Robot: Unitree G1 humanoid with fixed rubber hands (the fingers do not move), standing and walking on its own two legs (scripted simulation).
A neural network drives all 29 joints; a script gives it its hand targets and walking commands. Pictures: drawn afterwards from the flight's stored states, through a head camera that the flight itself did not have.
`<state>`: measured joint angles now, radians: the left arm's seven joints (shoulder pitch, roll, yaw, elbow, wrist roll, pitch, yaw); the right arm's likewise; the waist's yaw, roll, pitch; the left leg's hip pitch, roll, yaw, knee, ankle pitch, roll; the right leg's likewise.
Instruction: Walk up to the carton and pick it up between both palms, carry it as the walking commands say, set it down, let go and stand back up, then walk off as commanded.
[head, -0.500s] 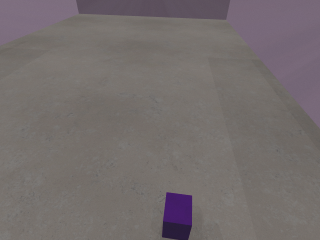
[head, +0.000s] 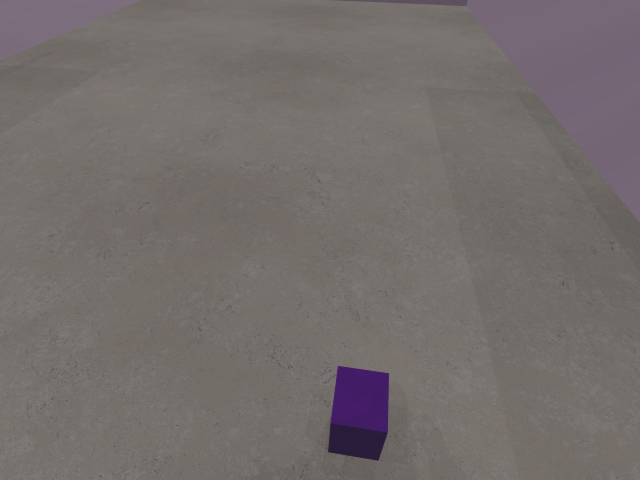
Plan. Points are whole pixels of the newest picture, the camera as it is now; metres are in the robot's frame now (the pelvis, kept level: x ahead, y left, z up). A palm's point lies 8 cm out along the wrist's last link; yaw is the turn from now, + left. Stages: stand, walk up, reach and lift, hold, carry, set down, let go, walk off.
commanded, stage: stand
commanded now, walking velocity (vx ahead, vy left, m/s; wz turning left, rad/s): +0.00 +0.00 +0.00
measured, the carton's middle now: (358, 413) +0.52 -0.12 -0.67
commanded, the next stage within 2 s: walk off in 0.16 s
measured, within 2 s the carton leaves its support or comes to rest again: neither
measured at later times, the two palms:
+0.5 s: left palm out of the picture +0.08 +0.27 -0.13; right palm out of the picture +0.08 -0.27 -0.12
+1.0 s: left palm out of the picture -0.03 +0.23 -0.15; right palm out of the picture -0.02 -0.26 -0.15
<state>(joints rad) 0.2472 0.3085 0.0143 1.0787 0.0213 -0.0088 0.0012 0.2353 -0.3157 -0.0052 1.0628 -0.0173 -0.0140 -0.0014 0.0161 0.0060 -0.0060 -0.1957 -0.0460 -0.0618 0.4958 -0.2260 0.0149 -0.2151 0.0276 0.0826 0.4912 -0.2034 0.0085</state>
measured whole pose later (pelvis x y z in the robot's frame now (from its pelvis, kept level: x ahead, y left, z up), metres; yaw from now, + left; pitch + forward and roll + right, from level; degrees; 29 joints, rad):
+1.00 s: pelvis -0.07 -0.01 -0.01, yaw -3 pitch -2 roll +0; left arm 0.17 0.18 0.04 1.08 0.03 0.09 0.04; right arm 0.11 -0.23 -0.06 1.08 0.00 0.10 -0.04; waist 0.02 0.02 0.12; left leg -0.30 -0.02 -0.03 0.95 -0.53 -0.06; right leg -0.36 0.02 0.02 0.56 -0.16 -0.02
